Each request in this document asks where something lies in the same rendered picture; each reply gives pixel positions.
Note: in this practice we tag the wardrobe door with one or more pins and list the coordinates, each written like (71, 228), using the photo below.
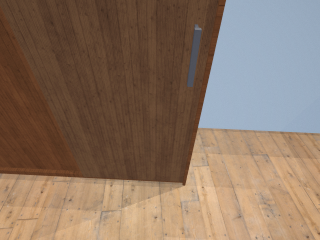
(114, 74)
(30, 136)

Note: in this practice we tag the handle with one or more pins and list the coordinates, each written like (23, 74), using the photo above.
(194, 55)

